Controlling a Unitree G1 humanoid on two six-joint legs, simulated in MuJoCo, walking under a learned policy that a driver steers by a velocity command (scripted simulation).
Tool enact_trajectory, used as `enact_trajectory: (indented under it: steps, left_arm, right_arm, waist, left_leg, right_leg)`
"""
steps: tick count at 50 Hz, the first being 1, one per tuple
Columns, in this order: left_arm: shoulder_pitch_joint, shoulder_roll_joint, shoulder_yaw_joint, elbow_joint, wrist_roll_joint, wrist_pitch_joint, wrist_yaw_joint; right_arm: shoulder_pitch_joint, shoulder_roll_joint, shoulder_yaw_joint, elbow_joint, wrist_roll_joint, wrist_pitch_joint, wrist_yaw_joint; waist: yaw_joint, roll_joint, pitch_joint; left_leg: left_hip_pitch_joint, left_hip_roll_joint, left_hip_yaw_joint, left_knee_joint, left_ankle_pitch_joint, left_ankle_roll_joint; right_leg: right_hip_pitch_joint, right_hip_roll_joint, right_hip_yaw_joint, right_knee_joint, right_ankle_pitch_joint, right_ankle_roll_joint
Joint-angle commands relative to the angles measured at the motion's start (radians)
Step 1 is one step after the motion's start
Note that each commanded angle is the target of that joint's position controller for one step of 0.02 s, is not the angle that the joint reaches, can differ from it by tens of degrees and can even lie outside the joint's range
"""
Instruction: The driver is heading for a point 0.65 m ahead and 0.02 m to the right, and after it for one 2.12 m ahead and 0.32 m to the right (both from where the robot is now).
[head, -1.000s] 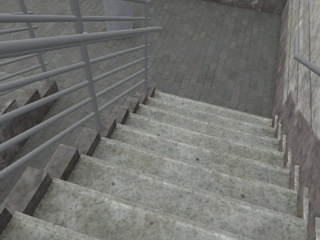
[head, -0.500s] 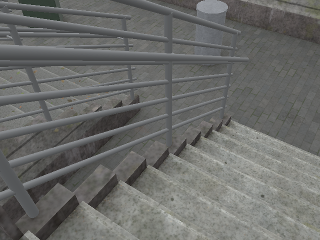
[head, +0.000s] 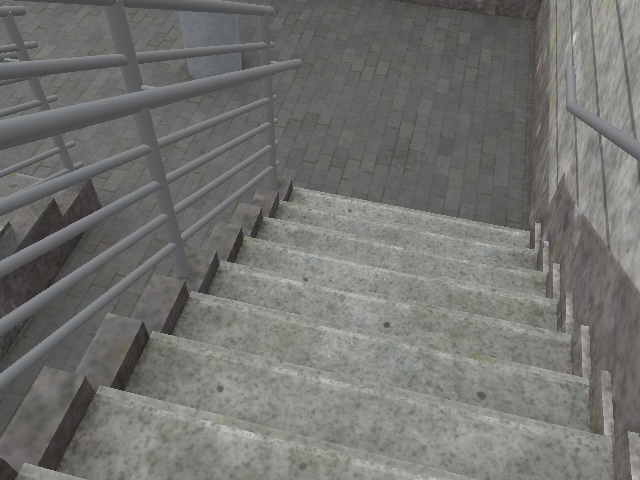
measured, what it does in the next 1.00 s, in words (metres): goes down: right foot, then left foot 0.16 m lower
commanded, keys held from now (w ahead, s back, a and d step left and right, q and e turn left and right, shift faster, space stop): e+shift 0.32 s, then shift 0.04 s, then q+shift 0.56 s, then w+q+shift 0.08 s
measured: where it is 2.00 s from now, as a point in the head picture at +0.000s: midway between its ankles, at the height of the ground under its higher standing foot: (356, 450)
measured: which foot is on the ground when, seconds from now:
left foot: down 0.00-0.42, up 0.44-0.72, down 0.74-1.00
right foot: up 0.00-0.34, down 0.36-0.72, up 0.74-1.00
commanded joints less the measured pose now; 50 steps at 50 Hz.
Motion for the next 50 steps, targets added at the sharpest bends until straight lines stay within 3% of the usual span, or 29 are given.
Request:
enact_trajectory:
  steps: [1,3,8,13,14,17,19,20,21,22,23,24,25,26,28,30,32,35,36,37,38,39,40,42,43,45,47,48,50]
  left_arm:
    - [-0.009,-0.047,-0.053,-0.057,0.025,-0.065,-0.07]
    - [-0.009,-0.047,-0.067,-0.068,0.028,-0.067,-0.116]
    - [-0.118,-0.004,-0.065,-0.146,0.028,-0.062,-0.112]
    - [-0.181,-0.049,-0.061,-0.173,0.032,-0.058,-0.129]
    - [-0.203,-0.035,-0.05,-0.166,0.023,-0.049,-0.126]
    - [-0.309,-0.024,-0.016,-0.174,0.077,-0.061,-0.113]
    - [-0.309,-0.009,-0.004,-0.145,0.062,-0.086,-0.077]
    - [-0.209,0.067,0.012,-0.126,0.012,-0.112,-0.044]
    - [-0.021,0.172,0.046,-0.093,-0.011,-0.12,-0.005]
    - [0.149,0.154,0.04,-0.062,-0.035,-0.133,0.004]
    - [0.21,0.139,0.031,-0.042,-0.038,-0.141,-0.009]
    - [0.193,0.081,0.006,-0.017,-0.031,-0.143,-0.015]
    - [0.095,-0.027,-0.035,-0.033,-0.057,-0.142,-0.003]
    - [0.004,-0.07,-0.063,-0.064,-0.06,-0.14,-0.004]
    - [-0.228,-0.085,-0.085,-0.156,-0.004,-0.164,0.037]
    - [-0.318,0.011,-0.07,-0.183,0.051,-0.189,0.082]
    - [-0.232,0.032,-0.079,-0.134,0.044,-0.187,0.076]
    - [-0.109,-0.052,-0.104,-0.082,0.005,-0.129,0.066]
    - [-0.126,-0.04,-0.109,-0.081,0.046,-0.124,0.046]
    - [-0.314,-0.016,-0.097,-0.123,0.059,-0.123,0.022]
    - [-0.395,-0.071,-0.084,-0.226,-0.004,-0.115,0.015]
    - [-0.206,-0.137,-0.097,-0.232,-0.021,-0.119,0.001]
    - [-0.082,-0.003,-0.055,-0.152,-0.062,-0.129,0.013]
    - [-0.042,0.046,-0.046,-0.133,-0.06,-0.123,0.056]
    - [-0.056,0.048,-0.05,-0.102,-0.06,-0.104,0.059]
    - [-0.097,0.045,-0.049,-0.09,-0.031,-0.055,0.068]
    - [-0.071,-0.037,-0.057,-0.08,0.011,-0.028,0.063]
    - [-0.119,-0.088,-0.079,-0.081,0.037,-0.008,0.046]
    - [-0.165,-0.101,-0.092,-0.082,0.029,0.003,0.021]
  right_arm:
    - [-0.031,-0.047,-0.022,-0.092,-0.02,-0.069,-0.039]
    - [-0.034,-0.106,-0.034,-0.082,-0.066,-0.065,-0.076]
    - [0.064,-0.146,-0.039,-0.03,-0.04,-0.084,-0.09]
    - [0.102,-0.216,-0.054,-0.024,-0.061,-0.089,-0.106]
    - [0.159,-0.157,-0.036,-0.002,-0.078,-0.097,-0.118]
    - [0.288,-0.173,-0.044,0.031,-0.031,-0.085,-0.135]
    - [0.347,-0.142,-0.034,0.059,-0.019,-0.069,-0.117]
    - [0.267,-0.163,-0.039,0.012,0.0,-0.053,-0.089]
    - [0.078,-0.146,-0.014,-0.058,-0.046,-0.038,-0.04]
    - [-0.141,-0.073,0.022,-0.127,-0.048,-0.03,0.009]
    - [-0.147,-0.06,0.023,-0.108,-0.033,-0.031,0.02]
    - [-0.141,-0.093,0.003,-0.106,-0.038,-0.034,0.008]
    - [-0.026,-0.074,0.002,-0.053,-0.098,-0.042,0.002]
    - [0.046,-0.054,0.004,-0.02,-0.117,-0.044,-0.016]
    - [0.14,-0.055,0.011,0.037,-0.118,-0.038,-0.019]
    - [0.257,-0.069,-0.012,0.124,-0.095,-0.038,0.013]
    - [0.247,-0.046,-0.016,0.119,-0.108,-0.016,0.059]
    - [0.266,-0.046,-0.016,0.116,-0.11,0.022,0.074]
    - [0.408,-0.041,-0.032,0.144,-0.11,0.02,0.067]
    - [0.707,-0.055,-0.064,0.211,-0.089,0.011,0.048]
    - [0.752,-0.186,-0.088,0.194,-0.022,-0.018,0.02]
    - [0.542,-0.276,-0.075,0.053,0.015,-0.033,0.03]
    - [0.404,-0.286,-0.078,0.022,-0.006,-0.033,0.052]
    - [0.304,-0.268,-0.066,0.009,-0.031,-0.033,0.078]
    - [0.226,-0.245,-0.054,0.002,-0.024,-0.048,0.092]
    - [0.242,-0.108,-0.007,0.024,0.003,-0.036,0.074]
    - [0.345,-0.052,0.012,0.113,-0.021,-0.038,0.078]
    - [0.383,-0.054,0.013,0.141,-0.027,-0.039,0.083]
    - [0.399,-0.115,0.002,0.158,-0.026,-0.054,0.088]
  waist:
    - [-0.052,0.067,-0.039]
    - [-0.05,0.063,-0.102]
    - [-0.085,0.117,-0.072]
    - [-0.098,0.13,-0.062]
    - [-0.123,0.153,-0.03]
    - [-0.224,0.135,0.022]
    - [-0.232,0.109,0.012]
    - [-0.16,-0.139,-0.043]
    - [-0.003,-0.297,-0.118]
    - [0.163,-0.209,-0.19]
    - [0.17,-0.195,-0.154]
    - [0.121,-0.131,-0.082]
    - [0.036,-0.102,-0.077]
    - [-0.031,-0.099,-0.105]
    - [-0.085,-0.011,-0.155]
    - [-0.111,0.08,-0.103]
    - [-0.131,-0.029,0.015]
    - [-0.098,0.006,0.086]
    - [-0.172,0.056,0.051]
    - [-0.357,0.21,-0.015]
    - [-0.373,0.546,-0.076]
    - [-0.17,0.423,-0.212]
    - [-0.102,0.237,-0.138]
    - [-0.038,0.162,-0.22]
    - [-0.031,0.104,-0.125]
    - [-0.01,-0.088,-0.075]
    - [-0.002,0.093,-0.096]
    - [-0.029,0.067,-0.044]
    - [-0.066,0.093,-0.041]
  left_leg:
    - [0.099,0.279,-0.149,-0.183,0.514,0.231]
    - [0.039,0.262,-0.045,-0.134,0.666,0.225]
    - [0.153,0.355,-0.017,-0.032,0.752,0.211]
    - [0.126,0.357,0.089,0.068,0.693,0.104]
    - [0.224,0.416,0.033,0.139,0.498,0.039]
    - [0.255,0.43,0.034,0.302,0.213,0.032]
    - [0.145,0.41,-0.003,0.364,0.12,0.03]
    - [0.008,0.243,0.133,0.481,0.118,-0.043]
    - [-0.404,0.046,0.226,0.695,-0.233,-0.095]
    - [-0.678,0.029,0.091,0.811,-0.411,-0.038]
    - [-0.787,0.066,-0.025,0.822,-0.339,-0.01]
    - [-0.779,0.106,-0.053,0.784,-0.213,-0.004]
    - [-0.733,0.151,-0.089,0.746,-0.081,0.014]
    - [-0.656,0.14,-0.079,0.77,-0.077,0.004]
    - [-0.519,0.105,-0.092,0.553,0.297,-0.067]
    - [-0.184,0.053,-0.004,0.286,0.74,-0.122]
    - [-0.092,0.054,0.004,0.219,0.722,-0.106]
    - [-0.131,0.147,-0.018,0.017,0.698,-0.012]
    - [0.092,0.117,0.015,0.12,0.793,0.029]
    - [0.356,0.112,-0.043,0.197,0.856,0.098]
    - [0.397,0.045,-0.154,0.031,0.872,0.147]
    - [0.477,0.257,-0.593,0.04,1.194,0.278]
    - [0.448,0.304,-0.612,0.157,1.358,0.307]
    - [0.378,0.322,-0.72,0.193,1.138,0.27]
    - [0.215,0.346,-0.878,0.132,0.937,0.284]
    - [-0.139,0.258,-0.834,0.04,0.588,0.295]
    - [-0.184,0.122,-0.763,-0.035,0.199,0.309]
    - [-0.168,0.09,-0.773,-0.05,-0.187,0.272]
    - [-0.117,0.094,-0.807,-0.047,-0.403,0.238]
  right_leg:
    - [-0.212,-0.119,-0.032,0.139,0.117,0.057]
    - [-0.113,-0.137,-0.032,0.213,0.253,0.071]
    - [-0.291,-0.19,-0.007,0.18,0.213,0.075]
    - [-0.172,-0.192,-0.138,-0.041,0.167,0.062]
    - [-0.285,-0.268,-0.019,-0.107,0.392,0.064]
    - [-0.35,-0.221,-0.156,-0.291,0.464,0.024]
    - [-0.203,-0.158,-0.215,-0.45,0.496,-0.026]
    - [-0.024,-0.206,-0.091,-0.613,0.768,-0.132]
    - [0.396,-0.289,0.101,-0.78,0.753,-0.256]
    - [0.629,-0.282,0.231,-0.78,0.227,-0.239]
    - [0.669,-0.358,0.292,-0.722,0.194,-0.271]
    - [0.544,-0.407,0.27,-0.693,0.171,-0.226]
    - [0.422,-0.398,0.197,-0.533,0.074,-0.139]
    - [0.306,-0.376,0.125,-0.521,0.146,-0.112]
    - [0.136,-0.321,-0.043,-0.497,0.083,-0.056]
    - [-0.16,-0.233,-0.264,-0.411,-0.089,-0.025]
    - [-0.244,-0.285,-0.207,-0.435,-0.281,-0.049]
    - [-0.032,-0.375,-0.097,-0.278,-0.394,-0.013]
    - [-0.113,-0.351,-0.148,-0.128,-0.421,0.009]
    - [-0.244,-0.229,-0.243,0.345,-0.389,0.077]
    - [-0.371,0.026,-0.222,0.735,-0.412,0.062]
    - [-0.481,0.044,0.027,0.667,-0.219,0.079]
    - [-0.602,0.032,0.071,0.829,-0.164,0.104]
    - [-0.71,-0.03,0.134,0.905,-0.035,0.151]
    - [-0.752,-0.062,0.182,0.844,0.072,0.164]
    - [-0.555,-0.094,0.117,0.589,0.254,0.167]
    - [-0.43,-0.107,0.066,0.437,0.245,0.153]
    - [-0.478,-0.124,0.052,0.335,0.229,0.146]
    - [-0.439,-0.121,0.026,0.204,0.15,0.144]
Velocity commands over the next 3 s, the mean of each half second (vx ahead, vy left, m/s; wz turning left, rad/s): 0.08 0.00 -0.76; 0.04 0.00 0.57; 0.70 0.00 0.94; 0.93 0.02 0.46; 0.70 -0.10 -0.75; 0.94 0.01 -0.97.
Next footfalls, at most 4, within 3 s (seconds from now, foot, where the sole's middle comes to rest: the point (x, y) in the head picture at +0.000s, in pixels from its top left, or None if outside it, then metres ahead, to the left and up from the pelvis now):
0.36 right None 0.08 -0.22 -0.77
0.74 left None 0.26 -0.08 -0.94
1.26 right None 0.31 -0.33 -0.94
1.74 left None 0.52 -0.02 -1.10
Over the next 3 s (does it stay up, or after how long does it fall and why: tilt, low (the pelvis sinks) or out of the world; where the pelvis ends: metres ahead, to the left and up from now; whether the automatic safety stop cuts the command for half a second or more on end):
stays up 1.35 0.10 -0.76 its command is cut before an obstacle after 2.0 s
